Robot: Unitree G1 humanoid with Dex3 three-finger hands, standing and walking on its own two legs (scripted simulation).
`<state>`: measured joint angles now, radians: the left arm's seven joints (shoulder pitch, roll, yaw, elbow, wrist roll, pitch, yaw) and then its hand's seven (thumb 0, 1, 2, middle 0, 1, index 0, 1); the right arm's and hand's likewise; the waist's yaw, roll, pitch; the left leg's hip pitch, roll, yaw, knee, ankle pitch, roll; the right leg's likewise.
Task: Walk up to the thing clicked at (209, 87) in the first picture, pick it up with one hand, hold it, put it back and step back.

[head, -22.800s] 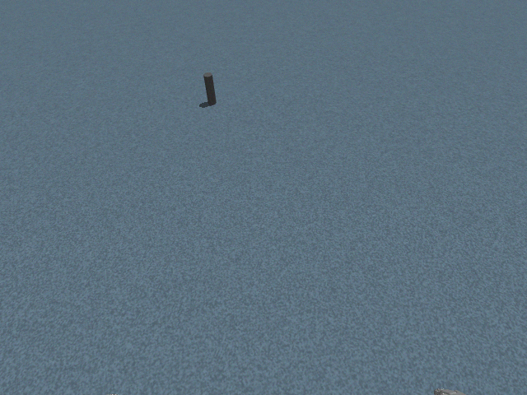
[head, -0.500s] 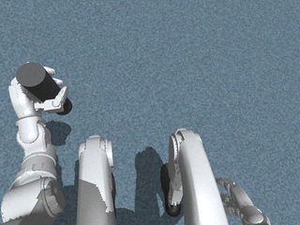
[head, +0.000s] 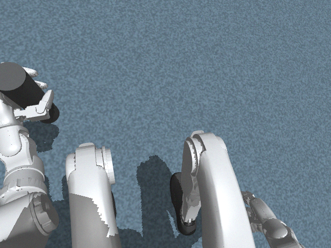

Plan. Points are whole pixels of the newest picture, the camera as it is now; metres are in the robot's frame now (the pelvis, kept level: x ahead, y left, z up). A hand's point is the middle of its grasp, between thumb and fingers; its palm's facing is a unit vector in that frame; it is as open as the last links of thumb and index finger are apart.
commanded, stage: crouch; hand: left
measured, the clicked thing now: (32, 99) +0.44 +0.27 -0.08
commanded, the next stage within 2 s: lower in 0.14 s
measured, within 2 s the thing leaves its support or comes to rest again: rests again in 1.54 s
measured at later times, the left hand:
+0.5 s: hand (43, 105) +0.44 +0.27 -0.12, palm faces +0.31 -0.95 -0.01, open 7.6 cm
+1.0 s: hand (49, 109) +0.44 +0.27 -0.17, palm faces +0.33 -0.94 -0.01, open 7.6 cm
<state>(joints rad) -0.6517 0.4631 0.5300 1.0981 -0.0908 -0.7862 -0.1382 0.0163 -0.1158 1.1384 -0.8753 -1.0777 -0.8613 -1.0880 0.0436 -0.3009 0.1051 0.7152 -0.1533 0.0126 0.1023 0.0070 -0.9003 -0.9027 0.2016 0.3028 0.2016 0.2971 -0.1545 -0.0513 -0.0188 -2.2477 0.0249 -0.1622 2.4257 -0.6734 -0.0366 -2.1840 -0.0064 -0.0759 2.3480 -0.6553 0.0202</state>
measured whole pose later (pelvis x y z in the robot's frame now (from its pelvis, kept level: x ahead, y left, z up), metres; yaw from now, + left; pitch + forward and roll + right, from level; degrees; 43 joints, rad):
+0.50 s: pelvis +0.00 +0.01 -0.03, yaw -3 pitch +24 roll -9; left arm -0.62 0.54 0.56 1.15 -0.11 -0.86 -0.12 0.02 -0.12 1.14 -0.88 -1.08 -0.86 -1.09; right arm -0.02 -0.32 0.20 0.69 -0.21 0.03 0.13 0.01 -0.91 -0.90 0.20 0.30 0.20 0.30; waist -0.19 -0.09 0.09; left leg -2.28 0.02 -0.23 2.54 -0.69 -0.04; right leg -2.19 0.01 -0.12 2.42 -0.65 0.04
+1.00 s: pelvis +0.00 +0.01 -0.04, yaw -6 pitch +18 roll -13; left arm -0.62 0.67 0.58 1.27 -0.09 -0.97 -0.05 0.02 -0.12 1.14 -0.88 -1.08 -0.86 -1.09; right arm -0.10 -0.36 0.33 0.64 -0.29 0.03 0.15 0.00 -0.91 -0.91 0.20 0.30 0.20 0.30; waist -0.23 -0.18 0.20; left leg -2.26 0.01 -0.30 2.62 -0.70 -0.03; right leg -2.14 0.03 -0.17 2.44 -0.63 0.06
